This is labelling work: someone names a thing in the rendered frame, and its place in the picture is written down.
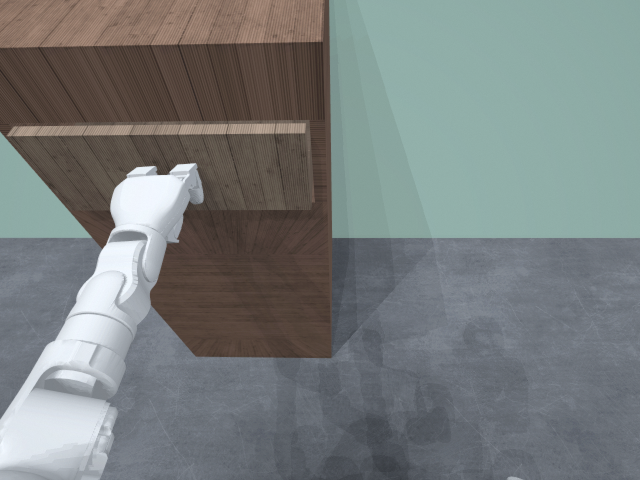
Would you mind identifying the robot left hand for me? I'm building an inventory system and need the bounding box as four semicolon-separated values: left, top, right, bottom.
110;163;204;244

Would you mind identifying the robot left upper arm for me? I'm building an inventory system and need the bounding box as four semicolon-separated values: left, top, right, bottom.
0;388;118;480

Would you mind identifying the cabinet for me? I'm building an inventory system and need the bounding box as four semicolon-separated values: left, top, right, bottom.
0;0;332;358

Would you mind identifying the drawer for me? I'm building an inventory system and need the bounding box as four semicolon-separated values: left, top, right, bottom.
6;120;313;211

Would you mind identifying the robot left forearm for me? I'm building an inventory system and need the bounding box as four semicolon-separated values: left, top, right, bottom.
0;224;167;444

